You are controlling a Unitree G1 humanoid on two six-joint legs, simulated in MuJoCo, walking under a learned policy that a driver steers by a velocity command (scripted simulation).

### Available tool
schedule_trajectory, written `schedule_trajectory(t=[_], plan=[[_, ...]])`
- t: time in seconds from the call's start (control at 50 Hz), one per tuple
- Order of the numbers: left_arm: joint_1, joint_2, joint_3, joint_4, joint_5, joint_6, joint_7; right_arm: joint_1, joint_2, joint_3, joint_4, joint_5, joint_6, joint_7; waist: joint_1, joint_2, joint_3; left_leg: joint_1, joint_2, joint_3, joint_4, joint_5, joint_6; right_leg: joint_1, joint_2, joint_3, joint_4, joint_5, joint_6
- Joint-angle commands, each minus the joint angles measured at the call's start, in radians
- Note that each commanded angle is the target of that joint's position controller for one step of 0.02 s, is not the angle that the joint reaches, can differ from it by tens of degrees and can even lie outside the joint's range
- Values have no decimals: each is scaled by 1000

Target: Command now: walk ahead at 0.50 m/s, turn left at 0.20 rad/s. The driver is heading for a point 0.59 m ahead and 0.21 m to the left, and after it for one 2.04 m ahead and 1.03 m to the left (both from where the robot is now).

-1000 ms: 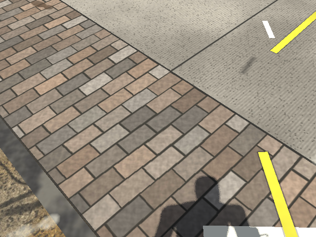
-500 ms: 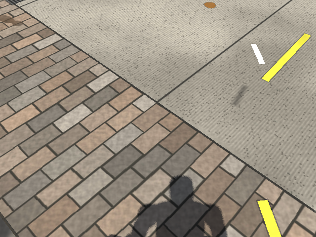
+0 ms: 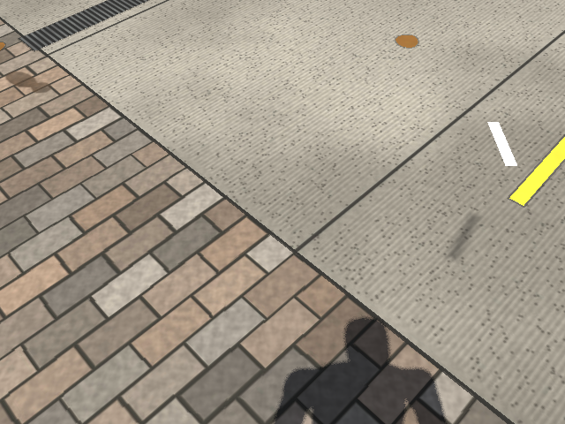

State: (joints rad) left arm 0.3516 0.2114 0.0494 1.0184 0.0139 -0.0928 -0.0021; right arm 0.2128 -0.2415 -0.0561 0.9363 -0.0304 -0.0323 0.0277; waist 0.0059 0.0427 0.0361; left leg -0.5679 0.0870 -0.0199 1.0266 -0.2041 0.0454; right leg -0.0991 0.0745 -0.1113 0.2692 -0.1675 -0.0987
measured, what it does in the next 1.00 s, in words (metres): walks ahead, turning left: left foot, then right foot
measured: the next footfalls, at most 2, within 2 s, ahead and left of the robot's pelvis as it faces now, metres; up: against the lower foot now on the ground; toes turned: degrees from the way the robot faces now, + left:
left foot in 0.30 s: +0.31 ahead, +0.12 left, +0.00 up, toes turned +14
right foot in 0.84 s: +0.66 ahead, +0.06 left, +0.00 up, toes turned +28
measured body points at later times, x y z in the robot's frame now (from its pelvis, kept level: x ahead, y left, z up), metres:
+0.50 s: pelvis +0.27 +0.07 -0.01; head +0.30 +0.08 +0.44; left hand +0.31 +0.34 -0.14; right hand +0.39 -0.19 -0.14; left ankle +0.28 +0.11 -0.75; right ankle +0.29 -0.09 -0.66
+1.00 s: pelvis +0.51 +0.09 -0.01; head +0.56 +0.10 +0.43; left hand +0.52 +0.39 -0.11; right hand +0.71 -0.13 -0.15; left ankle +0.38 +0.14 -0.65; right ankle +0.63 +0.04 -0.75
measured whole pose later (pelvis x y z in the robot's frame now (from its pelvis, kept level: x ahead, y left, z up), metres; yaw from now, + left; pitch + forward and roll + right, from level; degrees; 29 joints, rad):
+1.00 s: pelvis +0.51 +0.09 -0.01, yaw +33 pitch +1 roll +0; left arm 0.12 0.24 0.02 0.74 0.02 -0.05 0.02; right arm 0.28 -0.32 -0.09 0.82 -0.02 0.01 0.00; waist -0.04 0.04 0.09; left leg -0.44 -0.07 -0.05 1.20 -0.46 0.01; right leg -0.35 -0.03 -0.08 0.48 -0.14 -0.03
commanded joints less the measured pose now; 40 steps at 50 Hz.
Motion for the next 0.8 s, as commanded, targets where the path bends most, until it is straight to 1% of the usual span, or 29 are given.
schedule_trajectory(t=[0.02,0.08,0.12,0.16,0.2,0.24,0.26,0.28,0.3,0.32,0.34,0.36,0.38,0.4,0.42,0.44,0.46,0.48,0.52,0.56,0.62,0.66,0.72,0.74,0.76,0.78,0.8], plan=[[30,108,16,-34,2,-21,5,-18,-35,-5,-44,7,7,6,-9,-88,53,-103,9,-19,-64,108,-14,-5,-277,153,-185,160,-81],[48,100,10,-29,1,-23,9,-101,-21,3,-72,9,2,9,6,-92,64,-96,-9,12,-206,203,-11,24,-263,74,-185,227,-56],[77,99,7,-18,2,-25,15,-162,-11,11,-95,7,0,12,25,-95,74,-83,-17,55,-287,234,-1,62,-271,32,-179,296,-47],[114,99,6,-2,5,-23,24,-215,-7,17,-120,3,-3,14,42,-94,85,-85,-25,91,-352,223,18,127,-288,0,-154,374,-45],[130,111,8,8,8,-17,31,-236,-12,16,-138,1,-6,17,42,-98,85,-75,-43,121,-400,163,45,200,-308,-26,-98,494,-40],[111,133,12,6,11,-10,39,-196,-23,9,-135,-1,-8,13,12,-120,49,5,-93,162,-425,73,84,247,-319,-61,16,783,-30],[100,148,16,4,13,-5,43,-144,-36,2,-122,-3,-8,9,-13,-137,13,69,-128,183,-427,18,108,262,-324,-76,111,930,-26],[90,161,21,-1,15,5,43,-54,-55,-9,-98,-4,-10,6,-49,-143,-40,162,-164,195,-445,-21,134,260,-324,-90,257,1001,-23],[76,172,23,-13,11,13,41,83,-82,-27,-56,-11,-17,3,-111,-127,-115,345,-183,174,-517,6,167,184,-312,-108,462,921,-8],[53,159,19,-49,4,11,35,235,-164,-57,-25,-26,-19,-9,-179,-47,-211,597,-31,-43,-561,-59,233,-37,-284,-115,763,612,20],[69,80,10,-117,-16,-1,12,204,-257,-84,-49,-7,-6,-15,-111,238,-292,876,254,-632,-684,-24,399,-486,-24,-76,1170,-302,84],[-26,151,21,-142,0,-13,7,194,-251,-81,-47,18,7,-14,-123,47,-279,866,252,-661,-732,42,404,-611,-57,141,1226,-294,69],[-88,128,14,-167,-8,-26,2,137,-209,-71,-49,21,7,-22,-100,-2,-160,759,235,-520,-741,93,372,-654,-115,159,1174,-211,63],[-81,123,13,-162,-9,-33,4,100,-149,-57,-46,20,3,-23,-55,-85,-66,614,194,-428,-767,196,323,-606,-153,153,1064,-161,66],[-94,118,15,-170,7,-20,6,69,-122,-48,-48,22,-4,-28,-21,-98,-30,523,141,-360,-779,259,287,-553,-177,159,984,-155,79],[-70,107,12,-166,25,2,4,46,-106,-41,-53,26,-11,-32,8,-85,-29,462,100,-303,-792,306,269,-492,-184,156,941,-152,94],[-61,100,12,-170,34,22,1,53,-109,-39,-54,30,-20,-32,18,-66,-36,434,82,-279,-797,340,265,-463,-184,152,902,-155,108],[-64,94,11,-178,37,37,-3,68,-123,-41,-50,33,-29,-31,23,-56,-36,418,64,-261,-803,368,265,-461,-183,140,867,-153,121],[-120,90,8,-206,36,52,-8,98,-155,-49,-49,32,-35,-29,16,-36,-20,391,39,-241,-823,354,256,-486,-184,120,781,-95,144],[-215,98,8,-245,33,56,-10,137,-161,-50,-50,32,-32,-27,-14,-17,5,399,22,-246,-837,323,234,-535,-184,110,679,-11,160],[-323,101,3,-287,27,56,-14,195,-162,-51,-51,31,-27,-25,-59,6,7,463,9,-262,-819,332,198,-572,-166,113,549,98,162],[-382,103,-1,-312,23,53,-18,231,-165,-52,-51,27,-24,-29,-84,13,3,516,11,-277,-796,362,190,-585,-149,116,485,132,157],[-456,109,-9,-352,16,43,-21,266,-172,-53,-55,17,-20,-35,-109,24,7,582,25,-308,-746,434,187,-581,-118,116,399,126,144],[-462,113,-10,-361,14,38,-19,265,-176,-54,-58,14,-17,-39,-106,26,14,592,24,-311,-710,507,176,-558,-102,117,364,112,135],[-439,119,-10,-362,13,31,-16,254,-182,-56,-63,13,-14,-44,-90,33,10,588,18,-312,-666,583,154,-502,-85,122,322,96,124],[-383,132,-7,-350,12,24,-10,227,-190,-58,-72,12,-12,-48,-61,45,-5,564,4,-308,-614,660,123,-404,-63,123,276,74,108],[-295,157,1,-325,12,16,-1,199,-197,-60,-84,12,-15,-48,-25,50,-43,537,-20,-309,-535,750,90,-274,-33,119,235,65,90]])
